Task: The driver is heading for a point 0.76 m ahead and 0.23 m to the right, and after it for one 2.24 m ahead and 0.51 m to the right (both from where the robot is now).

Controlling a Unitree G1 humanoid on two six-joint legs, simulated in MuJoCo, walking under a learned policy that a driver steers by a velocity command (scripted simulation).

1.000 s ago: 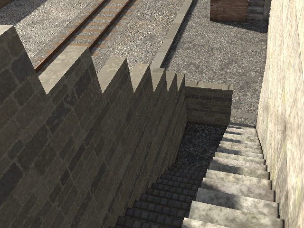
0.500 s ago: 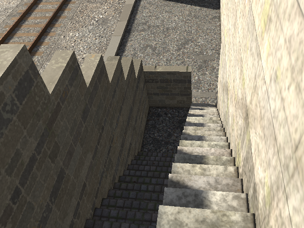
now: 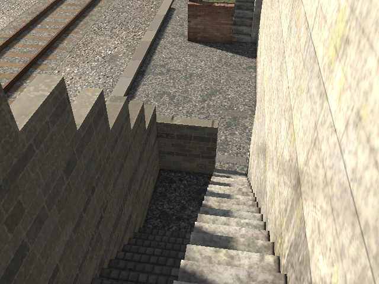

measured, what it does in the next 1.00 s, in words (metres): walks ahead: left foot 0.16 m lower, then right foot 0.03 m lower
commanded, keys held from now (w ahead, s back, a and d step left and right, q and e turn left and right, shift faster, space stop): w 0.42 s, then no key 0.58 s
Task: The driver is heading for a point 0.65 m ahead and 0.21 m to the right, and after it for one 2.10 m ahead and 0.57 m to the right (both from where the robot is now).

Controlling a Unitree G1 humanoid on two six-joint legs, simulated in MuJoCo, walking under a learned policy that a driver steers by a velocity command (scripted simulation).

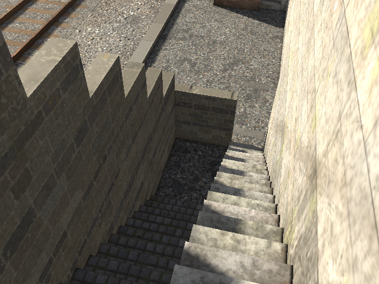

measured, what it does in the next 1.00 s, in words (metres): stands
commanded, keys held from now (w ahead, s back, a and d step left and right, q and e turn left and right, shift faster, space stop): no key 0.68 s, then w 0.32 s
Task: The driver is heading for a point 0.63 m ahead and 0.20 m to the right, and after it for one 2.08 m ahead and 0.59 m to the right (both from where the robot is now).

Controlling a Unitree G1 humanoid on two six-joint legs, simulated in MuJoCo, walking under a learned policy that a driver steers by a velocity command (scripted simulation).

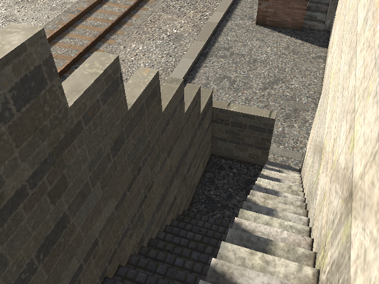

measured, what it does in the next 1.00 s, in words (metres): goes down: left foot, then right foot 0.19 m lower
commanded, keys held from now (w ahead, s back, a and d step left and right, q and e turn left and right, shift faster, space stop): w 1.00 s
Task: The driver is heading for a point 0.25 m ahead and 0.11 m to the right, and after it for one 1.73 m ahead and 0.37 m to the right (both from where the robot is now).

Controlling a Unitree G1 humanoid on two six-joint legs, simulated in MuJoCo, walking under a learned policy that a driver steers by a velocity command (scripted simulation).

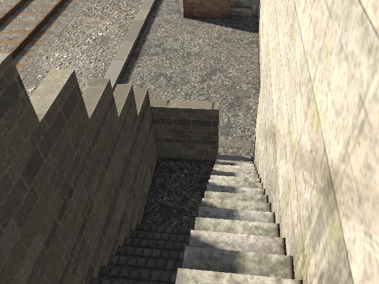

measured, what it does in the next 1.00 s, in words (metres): goes down, turning right: left foot 0.18 m lower, then right foot 0.20 m lower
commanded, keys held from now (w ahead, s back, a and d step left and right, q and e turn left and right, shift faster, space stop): w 0.04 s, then w+e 0.02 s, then e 0.58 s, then no key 0.36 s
